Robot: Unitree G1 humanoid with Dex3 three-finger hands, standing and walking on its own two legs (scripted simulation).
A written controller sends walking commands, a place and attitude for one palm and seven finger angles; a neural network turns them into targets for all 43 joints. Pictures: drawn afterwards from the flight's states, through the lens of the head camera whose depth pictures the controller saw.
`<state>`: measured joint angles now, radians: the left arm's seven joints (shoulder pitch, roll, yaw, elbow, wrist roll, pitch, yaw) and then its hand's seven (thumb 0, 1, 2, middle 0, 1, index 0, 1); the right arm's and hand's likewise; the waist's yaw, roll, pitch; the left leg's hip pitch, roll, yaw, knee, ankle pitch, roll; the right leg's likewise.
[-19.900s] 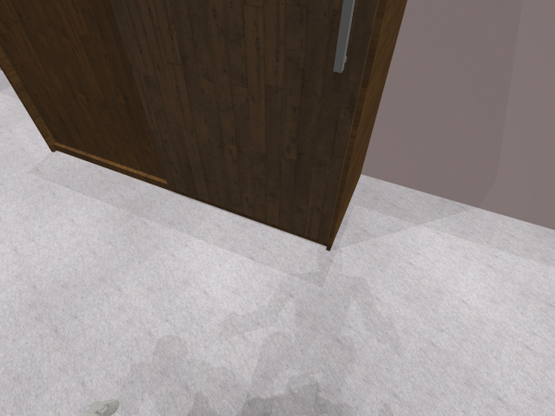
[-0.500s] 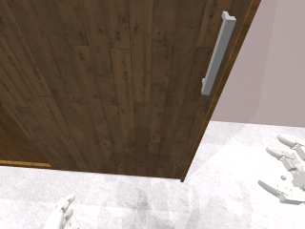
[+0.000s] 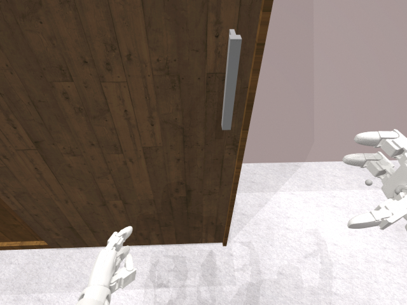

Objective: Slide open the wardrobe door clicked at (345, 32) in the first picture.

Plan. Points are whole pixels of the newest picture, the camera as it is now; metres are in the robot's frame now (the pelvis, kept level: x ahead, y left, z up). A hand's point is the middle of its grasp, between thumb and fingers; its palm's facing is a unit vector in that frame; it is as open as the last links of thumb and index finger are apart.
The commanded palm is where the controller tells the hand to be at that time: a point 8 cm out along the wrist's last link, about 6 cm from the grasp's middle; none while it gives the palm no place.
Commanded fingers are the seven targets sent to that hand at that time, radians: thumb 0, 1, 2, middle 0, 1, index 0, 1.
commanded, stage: raise the hand with hooked fingers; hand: right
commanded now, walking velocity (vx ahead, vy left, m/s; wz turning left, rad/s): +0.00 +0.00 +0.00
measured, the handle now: (228, 83) +0.54 -0.07 +0.19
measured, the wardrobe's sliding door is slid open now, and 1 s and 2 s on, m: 0.00 0.00 0.00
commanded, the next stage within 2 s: move the hooked fingers beside the handle in 0.66 s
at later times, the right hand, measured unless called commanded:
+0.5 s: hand (380, 171) +0.26 -0.26 +0.21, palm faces +0.11 +0.99 -0.09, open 14.0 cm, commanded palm +0.22 -0.30 +0.21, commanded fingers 0.00 0.50 -0.30 0.30 1.20 0.30 1.20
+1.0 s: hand (343, 156) +0.29 -0.22 +0.20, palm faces +0.11 +0.99 -0.06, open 14.0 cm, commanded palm +0.26 -0.27 +0.21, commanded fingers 0.00 0.50 -0.30 0.30 1.20 0.30 1.20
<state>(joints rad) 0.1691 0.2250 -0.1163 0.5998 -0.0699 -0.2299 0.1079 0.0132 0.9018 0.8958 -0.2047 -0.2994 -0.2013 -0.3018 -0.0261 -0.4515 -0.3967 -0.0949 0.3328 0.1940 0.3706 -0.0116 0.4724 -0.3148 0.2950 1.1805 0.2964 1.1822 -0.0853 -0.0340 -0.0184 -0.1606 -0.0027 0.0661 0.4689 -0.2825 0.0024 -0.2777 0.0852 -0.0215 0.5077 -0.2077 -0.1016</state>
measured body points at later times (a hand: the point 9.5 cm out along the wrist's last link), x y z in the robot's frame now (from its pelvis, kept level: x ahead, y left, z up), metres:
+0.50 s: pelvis -0.02 +0.02 +0.00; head -0.05 +0.02 +0.45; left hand +0.18 +0.24 -0.06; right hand +0.24 -0.31 +0.21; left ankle -0.02 +0.13 -0.74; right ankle +0.04 -0.04 -0.74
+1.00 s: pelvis +0.00 +0.06 +0.00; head -0.03 +0.08 +0.45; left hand +0.20 +0.29 -0.07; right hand +0.28 -0.28 +0.20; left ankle -0.02 +0.13 -0.74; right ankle +0.04 -0.04 -0.74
